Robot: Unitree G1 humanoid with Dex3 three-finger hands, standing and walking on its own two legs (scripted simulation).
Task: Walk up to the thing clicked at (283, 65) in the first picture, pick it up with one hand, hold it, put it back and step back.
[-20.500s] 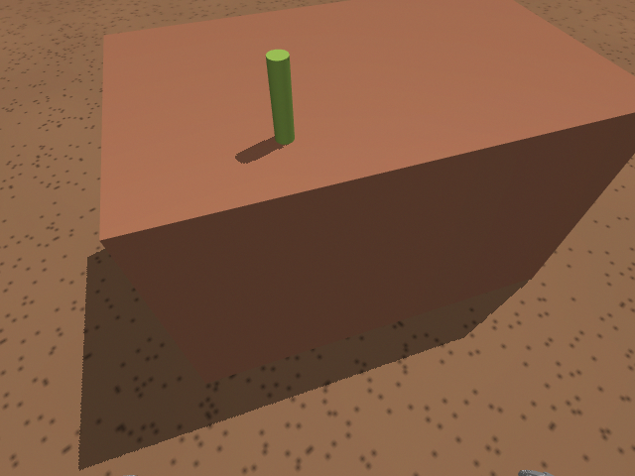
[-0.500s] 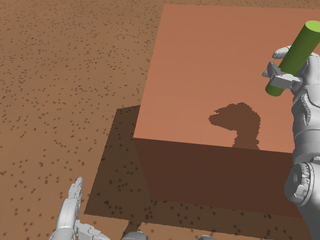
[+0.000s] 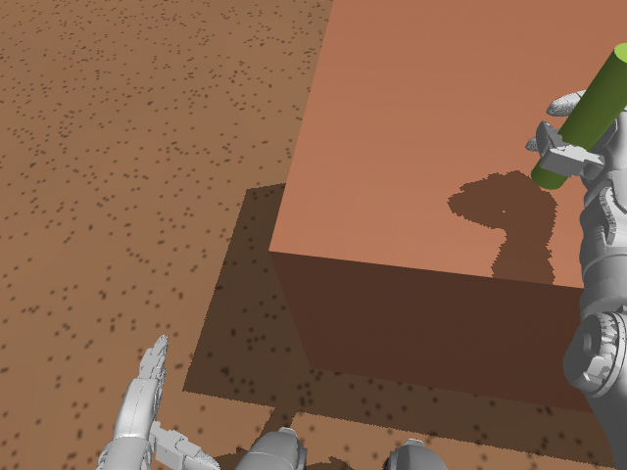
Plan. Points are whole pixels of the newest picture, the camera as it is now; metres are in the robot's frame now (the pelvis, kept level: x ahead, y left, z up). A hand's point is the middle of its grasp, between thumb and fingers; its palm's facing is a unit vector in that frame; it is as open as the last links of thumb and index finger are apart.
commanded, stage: lower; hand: right
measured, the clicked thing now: (584, 126) +0.49 -0.23 +0.13
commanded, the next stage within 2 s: loosen in 0.70 s
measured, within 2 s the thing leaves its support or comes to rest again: rests again in 0.56 s
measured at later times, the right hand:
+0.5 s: hand (551, 150) +0.50 -0.22 +0.09, palm faces +0.18 +0.98 +0.02, open 5.1 cm
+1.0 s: hand (548, 152) +0.51 -0.22 +0.07, palm faces +0.19 +0.98 +0.02, open 5.2 cm
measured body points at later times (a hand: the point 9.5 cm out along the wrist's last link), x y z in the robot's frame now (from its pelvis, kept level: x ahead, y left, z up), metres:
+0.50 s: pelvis -0.01 +0.00 -0.02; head +0.08 -0.03 +0.42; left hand +0.14 +0.26 -0.05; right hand +0.48 -0.27 +0.09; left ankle +0.00 +0.15 -0.71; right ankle +0.02 -0.13 -0.71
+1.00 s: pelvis -0.01 +0.00 -0.03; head +0.09 -0.02 +0.41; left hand +0.15 +0.27 -0.05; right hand +0.49 -0.27 +0.08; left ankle +0.00 +0.15 -0.71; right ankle +0.02 -0.13 -0.71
